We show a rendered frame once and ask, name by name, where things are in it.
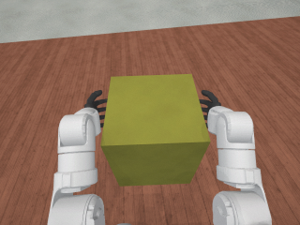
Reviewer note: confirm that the robot right upper arm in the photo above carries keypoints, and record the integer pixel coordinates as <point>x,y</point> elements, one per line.
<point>240,207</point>

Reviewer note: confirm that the robot left hand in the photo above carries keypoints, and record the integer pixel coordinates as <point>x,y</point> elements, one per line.
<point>92,103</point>

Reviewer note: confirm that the robot left upper arm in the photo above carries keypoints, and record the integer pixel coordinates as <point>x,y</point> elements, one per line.
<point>83,209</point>

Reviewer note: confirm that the carton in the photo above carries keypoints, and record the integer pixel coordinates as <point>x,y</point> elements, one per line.
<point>154,132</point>

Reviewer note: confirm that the robot right hand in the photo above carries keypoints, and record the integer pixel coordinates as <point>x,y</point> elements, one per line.
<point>210,104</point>

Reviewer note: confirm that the right robot forearm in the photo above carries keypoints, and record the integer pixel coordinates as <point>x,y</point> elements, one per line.
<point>236,150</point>

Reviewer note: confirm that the left robot forearm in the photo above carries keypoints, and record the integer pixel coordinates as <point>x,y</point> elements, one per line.
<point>76,169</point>

